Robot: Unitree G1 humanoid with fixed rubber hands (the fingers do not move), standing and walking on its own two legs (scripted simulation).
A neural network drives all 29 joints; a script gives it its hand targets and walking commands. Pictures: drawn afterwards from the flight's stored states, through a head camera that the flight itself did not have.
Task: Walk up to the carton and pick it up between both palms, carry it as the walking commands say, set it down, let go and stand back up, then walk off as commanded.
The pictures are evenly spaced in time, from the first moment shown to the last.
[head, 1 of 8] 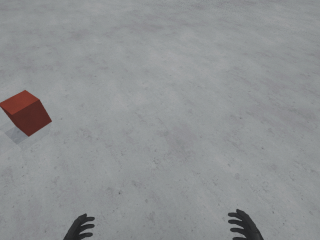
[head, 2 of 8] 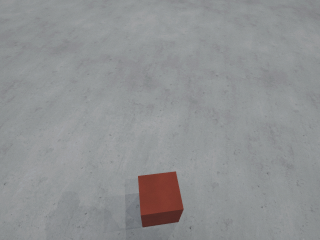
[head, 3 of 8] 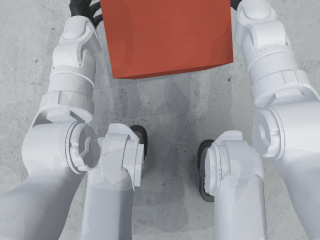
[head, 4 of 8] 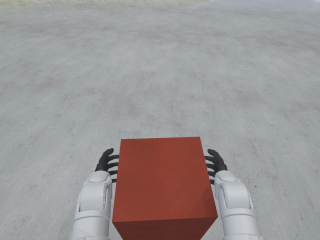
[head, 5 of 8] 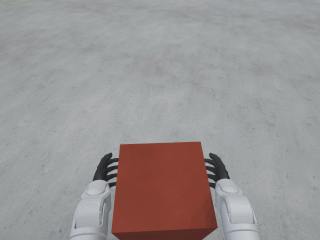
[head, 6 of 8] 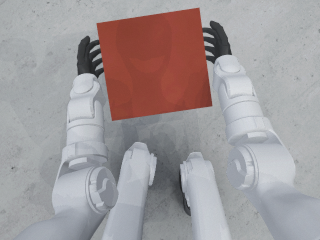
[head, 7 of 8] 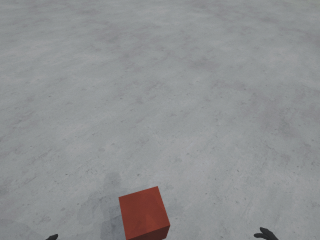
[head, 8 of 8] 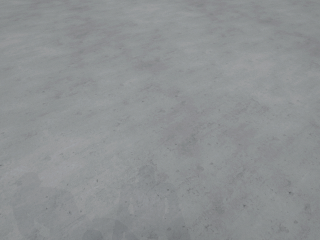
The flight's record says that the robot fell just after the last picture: no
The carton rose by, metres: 0.67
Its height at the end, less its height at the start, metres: +0.00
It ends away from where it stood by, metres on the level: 4.58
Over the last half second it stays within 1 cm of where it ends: yes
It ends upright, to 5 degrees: yes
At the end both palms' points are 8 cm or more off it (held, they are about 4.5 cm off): yes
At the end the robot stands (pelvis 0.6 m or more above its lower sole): yes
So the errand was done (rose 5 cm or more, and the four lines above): yes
